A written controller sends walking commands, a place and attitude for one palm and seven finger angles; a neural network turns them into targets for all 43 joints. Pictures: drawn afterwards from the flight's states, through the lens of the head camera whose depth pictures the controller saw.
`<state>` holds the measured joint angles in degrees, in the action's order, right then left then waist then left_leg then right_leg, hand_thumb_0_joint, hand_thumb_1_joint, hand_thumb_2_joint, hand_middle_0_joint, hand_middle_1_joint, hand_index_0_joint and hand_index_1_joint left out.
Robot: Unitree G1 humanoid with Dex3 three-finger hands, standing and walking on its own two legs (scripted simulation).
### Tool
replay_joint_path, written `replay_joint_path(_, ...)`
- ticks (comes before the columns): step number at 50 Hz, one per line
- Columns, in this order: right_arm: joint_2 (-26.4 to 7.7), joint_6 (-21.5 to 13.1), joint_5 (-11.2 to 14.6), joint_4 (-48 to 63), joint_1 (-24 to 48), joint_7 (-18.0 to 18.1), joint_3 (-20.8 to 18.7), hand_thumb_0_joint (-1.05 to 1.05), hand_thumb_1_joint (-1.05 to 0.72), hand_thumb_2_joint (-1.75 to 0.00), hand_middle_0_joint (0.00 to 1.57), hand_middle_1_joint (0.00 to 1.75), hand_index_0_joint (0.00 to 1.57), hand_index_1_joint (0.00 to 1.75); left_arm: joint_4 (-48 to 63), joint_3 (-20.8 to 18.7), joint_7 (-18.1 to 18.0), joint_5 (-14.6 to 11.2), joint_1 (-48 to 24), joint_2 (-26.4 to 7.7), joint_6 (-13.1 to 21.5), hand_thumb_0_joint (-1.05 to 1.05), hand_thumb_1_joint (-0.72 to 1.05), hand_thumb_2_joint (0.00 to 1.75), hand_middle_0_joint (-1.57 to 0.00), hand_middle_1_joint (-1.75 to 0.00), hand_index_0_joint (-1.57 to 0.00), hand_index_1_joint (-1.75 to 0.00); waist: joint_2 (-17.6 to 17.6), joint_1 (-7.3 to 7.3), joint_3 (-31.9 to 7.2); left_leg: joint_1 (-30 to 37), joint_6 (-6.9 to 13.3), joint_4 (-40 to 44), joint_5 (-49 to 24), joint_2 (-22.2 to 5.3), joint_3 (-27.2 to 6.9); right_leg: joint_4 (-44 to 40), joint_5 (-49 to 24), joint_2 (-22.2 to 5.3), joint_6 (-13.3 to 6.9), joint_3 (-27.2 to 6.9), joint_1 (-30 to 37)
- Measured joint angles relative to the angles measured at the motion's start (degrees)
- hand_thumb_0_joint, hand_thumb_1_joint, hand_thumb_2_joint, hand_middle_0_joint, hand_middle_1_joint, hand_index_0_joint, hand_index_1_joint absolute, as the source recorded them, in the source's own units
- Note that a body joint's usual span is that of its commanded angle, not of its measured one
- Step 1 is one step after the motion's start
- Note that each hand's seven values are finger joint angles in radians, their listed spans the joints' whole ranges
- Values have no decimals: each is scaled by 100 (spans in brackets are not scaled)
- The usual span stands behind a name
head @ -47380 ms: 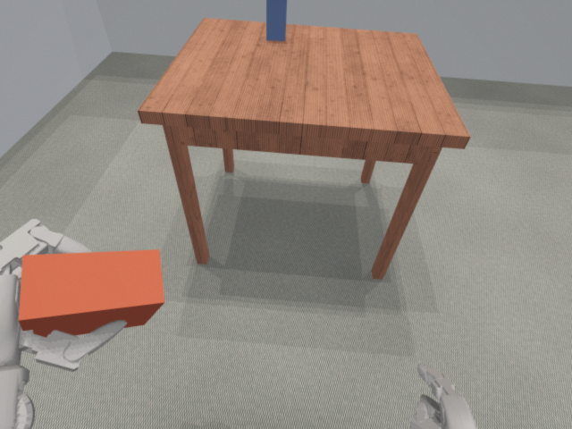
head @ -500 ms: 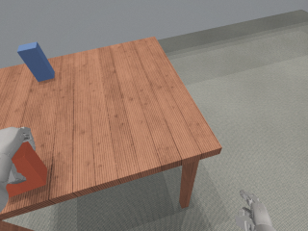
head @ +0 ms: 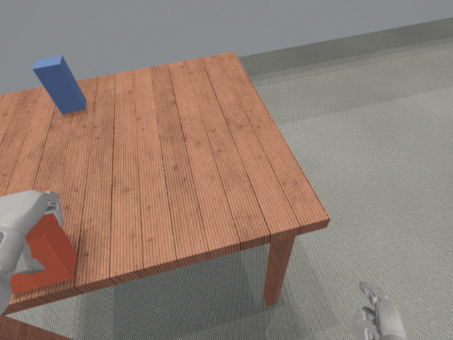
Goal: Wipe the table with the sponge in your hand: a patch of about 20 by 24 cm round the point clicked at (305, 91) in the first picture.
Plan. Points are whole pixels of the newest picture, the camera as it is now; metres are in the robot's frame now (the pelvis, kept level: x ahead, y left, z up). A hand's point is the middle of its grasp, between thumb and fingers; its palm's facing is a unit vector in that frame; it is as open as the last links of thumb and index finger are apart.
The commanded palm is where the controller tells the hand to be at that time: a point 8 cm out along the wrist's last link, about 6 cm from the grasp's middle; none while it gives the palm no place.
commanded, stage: move the sponge above the wiping area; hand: left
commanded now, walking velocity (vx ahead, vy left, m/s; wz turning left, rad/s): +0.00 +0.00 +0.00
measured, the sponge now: (35, 261) +0.20 +0.39 +0.02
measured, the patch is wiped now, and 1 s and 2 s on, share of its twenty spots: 0.00 0.00 0.00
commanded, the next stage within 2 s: lower the sponge onto the table in 0.74 s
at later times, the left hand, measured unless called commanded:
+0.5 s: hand (60, 217) +0.25 +0.33 +0.09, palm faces -0.12 -0.01 -0.99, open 9.7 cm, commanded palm +0.24 +0.37 +0.17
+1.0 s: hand (43, 207) +0.26 +0.35 +0.11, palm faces -0.05 +0.06 -1.00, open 9.6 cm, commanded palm +0.23 +0.38 +0.17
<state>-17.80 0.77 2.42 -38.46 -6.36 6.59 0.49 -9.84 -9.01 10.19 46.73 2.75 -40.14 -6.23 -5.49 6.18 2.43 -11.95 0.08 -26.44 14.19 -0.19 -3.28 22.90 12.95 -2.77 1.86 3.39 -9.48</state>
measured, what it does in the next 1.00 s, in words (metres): stands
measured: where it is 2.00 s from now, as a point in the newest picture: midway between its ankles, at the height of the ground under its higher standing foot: outside the picture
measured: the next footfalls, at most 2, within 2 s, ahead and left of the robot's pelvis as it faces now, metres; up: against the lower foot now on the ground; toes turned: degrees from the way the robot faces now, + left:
none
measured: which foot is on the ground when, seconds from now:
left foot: down 0.00-1.00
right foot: down 0.00-1.00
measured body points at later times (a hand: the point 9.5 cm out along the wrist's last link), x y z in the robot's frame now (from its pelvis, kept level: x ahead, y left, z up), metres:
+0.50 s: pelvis +0.01 +0.01 +0.00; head +0.03 -0.01 +0.45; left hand +0.26 +0.33 +0.14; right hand +0.21 -0.23 -0.10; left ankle +0.00 +0.12 -0.74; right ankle -0.01 -0.14 -0.74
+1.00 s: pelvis +0.01 +0.00 +0.00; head +0.04 -0.02 +0.45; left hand +0.25 +0.35 +0.16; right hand +0.21 -0.24 -0.10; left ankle +0.00 +0.12 -0.74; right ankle -0.01 -0.14 -0.74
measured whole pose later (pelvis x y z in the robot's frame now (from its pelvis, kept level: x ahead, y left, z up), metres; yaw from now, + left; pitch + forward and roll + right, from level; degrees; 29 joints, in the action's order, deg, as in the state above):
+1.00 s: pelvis +0.01 +0.00 +0.00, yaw +0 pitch +0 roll -1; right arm -15.7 0.9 1.6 -38.7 -7.1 6.9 -0.5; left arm -1.9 -12.5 3.0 49.1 3.8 -41.9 4.9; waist -3.6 7.4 2.6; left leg -11.2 -0.4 -27.0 15.7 -0.9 -3.2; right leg 22.7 13.9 -2.1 1.4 3.3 -8.5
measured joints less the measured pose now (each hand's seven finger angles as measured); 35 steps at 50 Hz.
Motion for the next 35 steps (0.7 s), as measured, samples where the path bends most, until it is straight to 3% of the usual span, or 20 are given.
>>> replay_joint_path(4, 193, -108, -113, -41, -112, 92, -53, 1, -90, -89, 21, 30, 21, 30, 824, -138, -524, 246, 204, -45, 1057, 0, -50, 103, -78, -140, -80, -141, 156, 137, 21, 70, -23, -38, 56, -32, 35, 10, 24, 31, -36, -36, 62)
replay_joint_path(7, 324, -43, -54, -116, -44, 7, -97, 1, -90, -89, 20, 30, 21, 30, 808, -306, -1049, 198, -22, -138, 1180, 0, -50, 103, -79, -140, -80, -141, 192, 138, 12, 71, -44, -70, 78, -64, 55, -3, 12, 63, -48, -58, 70)
replay_joint_path(10, 355, 113, 17, -207, 109, -117, -84, 1, -90, -89, 21, 30, 21, 30, 335, -460, -1338, -15, -403, -167, 596, 0, -50, 103, -79, -140, -80, -141, 157, 79, -31, 25, -50, -41, 49, -75, 101, -25, -35, 71, -28, -106, 2)
replay_joint_path(12, 325, 203, 60, -241, 202, -183, -32, 1, -90, -89, 21, 30, 21, 30, -62, -528, -1313, -86, -581, -190, 57, 0, -50, 103, -79, -141, -80, -141, 118, 3, -63, -9, -43, 9, 7, -61, 124, -41, -64, 57, -14, -130, -55)
replay_joint_path(15, 217, 278, 92, -163, 227, -231, 42, 1, -90, -89, 21, 30, 21, 30, -464, -406, -929, -39, -617, -238, -650, 0, -50, 103, -78, -141, -80, -141, 44, -119, -87, -55, -14, 72, -45, -16, 120, -60, -84, 12, 8, -123, -110)
replay_joint_path(17, 128, 274, 97, -75, 175, -218, 52, 1, -90, -89, 21, 30, 21, 30, -451, -222, -578, -1, -508, -180, -817, 0, -50, 103, -78, -141, -80, -141, -4, -152, -75, -66, 12, 85, -59, 18, 93, -75, -82, -20, 22, -95, -103)
replay_joint_path(19, 68, 214, 66, -10, 99, -176, 40, 1, -90, -89, 21, 30, 21, 30, -229, -37, -305, 2, -327, -40, -638, 0, -50, 103, -78, -141, -80, -141, -30, -135, -64, -60, 36, 72, -46, 43, 75, -77, -67, -44, 33, -74, -80)
replay_joint_path(22, 86, 128, -16, 27, -6, -86, 5, 1, -90, -89, 21, 30, 21, 30, 337, 162, -188, 63, -21, 182, 30, 0, -51, 103, -79, -141, -80, -141, 15, -53, -28, 12, 52, 55, -2, 51, 72, -74, -30, -51, 27, -70, -3)
replay_joint_path(25, 212, 46, -83, 32, -73, -22, -21, 1, -90, -89, 21, 30, 21, 30, 908, 161, -544, 232, 150, 200, 690, 0, -50, 103, -79, -141, -81, -141, 121, 39, -5, 91, 29, 49, 40, 26, 80, -58, 11, -25, -18, -78, 65)
replay_joint_path(27, 299, 63, -67, -3, -40, -54, -42, 1, -90, -89, 20, 30, 21, 30, 1008, 87, -883, 287, 70, 123, 865, 0, -51, 103, -79, -141, -81, -141, 171, 85, 15, 120, 0, 43, 55, -7, 86, -59, 18, 7, -47, -86, 88)
replay_joint_path(29, 358, 129, -37, -56, 46, -126, -57, 1, -90, -89, 20, 30, 21, 30, 930, -29, -1195, 262, -99, 33, 708, 0, -51, 103, -80, -141, -81, -141, 183, 116, 17, 131, -28, 46, 60, -47, 112, -73, 0, 45, -53, -114, 88)
replay_joint_path(31, 373, 213, -2, -111, 144, -201, -58, 1, -90, -89, 21, 30, 21, 30, 726, -183, -1405, 143, -277, -21, 325, 0, -51, 103, -80, -141, -81, -141, 154, 108, -13, 129, -48, 65, 53, -73, 132, -98, -23, 69, -35, -136, 79)
replay_joint_path(33, 344, 285, 45, -166, 252, -260, -22, 1, -90, -89, 21, 30, 21, 30, 428, -349, -1437, -1, -399, -71, -160, 0, -51, 103, -80, -141, -81, -141, 102, 63, -54, 129, -56, 100, 37, -83, 150, -114, -36, 77, -29, -155, 62)
replay_joint_path(35, 281, 338, 79, -174, 316, -293, 30, 1, -90, -89, 21, 30, 21, 30, 87, -428, -1245, -96, -441, -155, -645, 0, -51, 103, -79, -141, -81, -142, 47, -18, -107, 107, -53, 128, 19, -72, 137, -116, -33, 66, -16, -141, 36)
